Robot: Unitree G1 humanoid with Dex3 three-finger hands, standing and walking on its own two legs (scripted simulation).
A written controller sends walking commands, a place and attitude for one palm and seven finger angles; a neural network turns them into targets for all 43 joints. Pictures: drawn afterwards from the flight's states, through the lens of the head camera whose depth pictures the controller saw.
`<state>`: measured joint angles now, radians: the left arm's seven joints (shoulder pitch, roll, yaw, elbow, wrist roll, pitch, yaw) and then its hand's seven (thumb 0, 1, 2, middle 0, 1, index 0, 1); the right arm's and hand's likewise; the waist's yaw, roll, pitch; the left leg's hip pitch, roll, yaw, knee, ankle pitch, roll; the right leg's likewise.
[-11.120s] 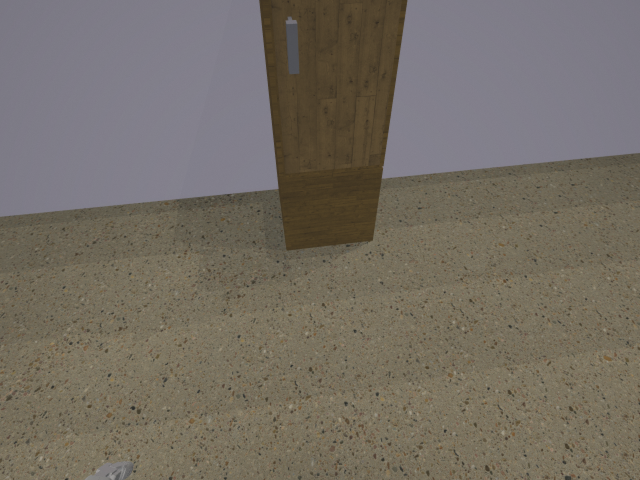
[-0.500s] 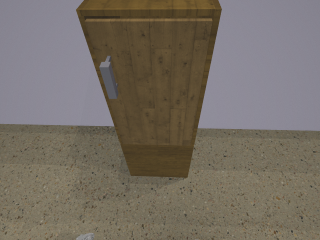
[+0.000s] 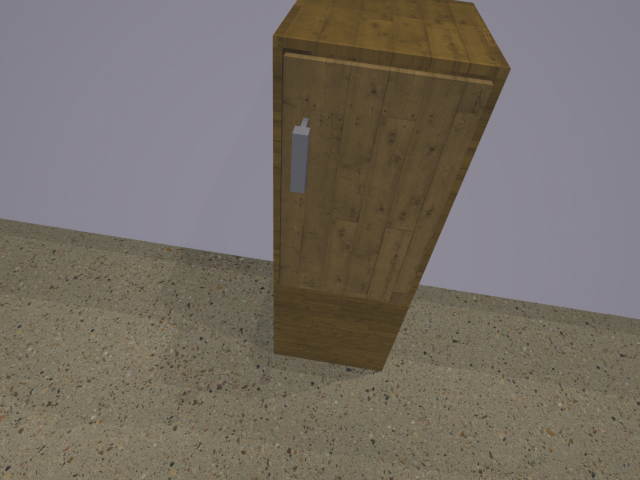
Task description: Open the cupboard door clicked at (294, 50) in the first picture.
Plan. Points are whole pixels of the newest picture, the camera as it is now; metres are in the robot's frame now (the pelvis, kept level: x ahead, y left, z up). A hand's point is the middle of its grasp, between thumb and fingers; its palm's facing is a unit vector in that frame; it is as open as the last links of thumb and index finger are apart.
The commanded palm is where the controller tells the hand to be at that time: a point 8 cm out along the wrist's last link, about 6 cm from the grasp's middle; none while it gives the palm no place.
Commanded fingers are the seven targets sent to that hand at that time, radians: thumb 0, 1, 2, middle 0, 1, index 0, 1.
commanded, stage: come to a stop and stand still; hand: left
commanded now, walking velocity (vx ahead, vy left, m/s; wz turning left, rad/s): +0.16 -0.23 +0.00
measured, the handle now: (301, 154) +0.64 +0.09 +0.08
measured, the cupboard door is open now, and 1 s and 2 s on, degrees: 0 0 0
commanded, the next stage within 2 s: look again from close up in 0.88 s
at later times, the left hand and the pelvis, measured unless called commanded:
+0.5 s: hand out of the picture +0.05 +0.12 -0.17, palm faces +0.00 -0.97 -0.23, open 7.2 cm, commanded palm none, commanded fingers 0.00 0.90 0.90 -0.20 -0.30 -0.20 -0.30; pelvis +0.00 -0.06 +0.00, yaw -1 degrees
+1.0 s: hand out of the picture -0.02 +0.07 -0.18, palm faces +0.05 -0.99 -0.15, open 7.3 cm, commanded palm none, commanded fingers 0.00 0.90 0.90 -0.20 -0.30 -0.20 -0.30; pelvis +0.01 -0.08 +0.00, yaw +0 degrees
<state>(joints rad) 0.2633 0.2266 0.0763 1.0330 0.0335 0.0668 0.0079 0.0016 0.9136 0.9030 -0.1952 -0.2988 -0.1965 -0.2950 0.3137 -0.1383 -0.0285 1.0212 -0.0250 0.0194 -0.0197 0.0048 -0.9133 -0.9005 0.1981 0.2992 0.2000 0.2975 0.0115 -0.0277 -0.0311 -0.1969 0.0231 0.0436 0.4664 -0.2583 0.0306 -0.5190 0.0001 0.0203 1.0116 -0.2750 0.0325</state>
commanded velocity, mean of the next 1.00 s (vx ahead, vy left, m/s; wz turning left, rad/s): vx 0.01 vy -0.03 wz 0.00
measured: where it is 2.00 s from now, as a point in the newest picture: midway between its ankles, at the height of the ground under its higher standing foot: outside the picture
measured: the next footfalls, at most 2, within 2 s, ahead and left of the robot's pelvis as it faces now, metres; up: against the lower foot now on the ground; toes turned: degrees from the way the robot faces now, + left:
right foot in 0.40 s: +0.03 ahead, -0.17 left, +0.00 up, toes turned -4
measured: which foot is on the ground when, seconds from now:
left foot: down 0.00-1.00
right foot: up 0.00-0.38, down 0.40-1.00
